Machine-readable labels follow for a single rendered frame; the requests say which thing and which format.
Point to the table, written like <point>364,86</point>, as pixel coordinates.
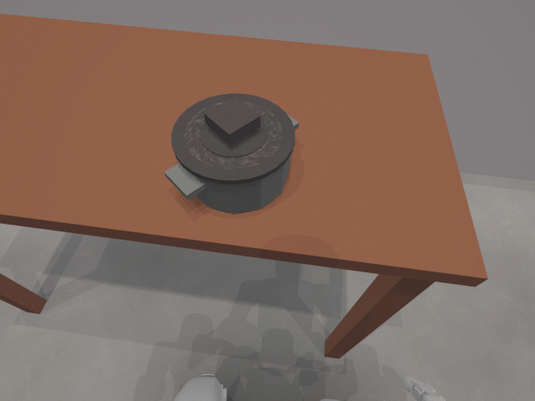
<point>86,116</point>

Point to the robot left thigh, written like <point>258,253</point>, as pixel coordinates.
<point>202,389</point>

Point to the pot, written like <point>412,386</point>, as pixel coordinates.
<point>231,198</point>

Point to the lid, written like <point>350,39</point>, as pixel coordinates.
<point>206,155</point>

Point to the robot right hand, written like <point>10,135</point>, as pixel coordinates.
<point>421,391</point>

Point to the knob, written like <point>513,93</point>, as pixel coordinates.
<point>232,120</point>

